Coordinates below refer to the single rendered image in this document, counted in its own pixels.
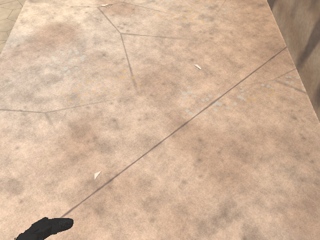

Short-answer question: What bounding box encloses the robot left hand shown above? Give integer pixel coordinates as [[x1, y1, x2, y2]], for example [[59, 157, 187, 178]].
[[14, 217, 74, 240]]

